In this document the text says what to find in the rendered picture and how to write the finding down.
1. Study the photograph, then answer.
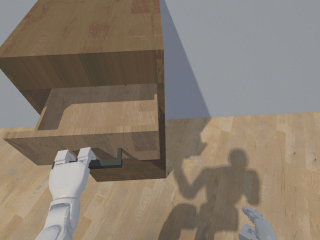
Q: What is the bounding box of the left robot forearm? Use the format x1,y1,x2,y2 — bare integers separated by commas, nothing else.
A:
35,197,81,240

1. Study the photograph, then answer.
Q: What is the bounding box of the robot right hand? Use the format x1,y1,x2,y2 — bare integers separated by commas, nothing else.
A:
238,205,277,240

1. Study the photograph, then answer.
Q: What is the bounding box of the handle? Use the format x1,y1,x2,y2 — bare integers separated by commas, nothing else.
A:
52,148,123,170

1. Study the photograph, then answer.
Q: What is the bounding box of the cabinet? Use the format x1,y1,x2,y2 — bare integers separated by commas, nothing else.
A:
0,0,166,182

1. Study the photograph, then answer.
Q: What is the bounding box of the robot left hand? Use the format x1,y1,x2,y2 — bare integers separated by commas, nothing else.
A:
48,147,96,201

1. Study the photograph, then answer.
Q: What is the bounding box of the drawer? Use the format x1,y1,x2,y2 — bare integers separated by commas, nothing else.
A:
3,83,160,166

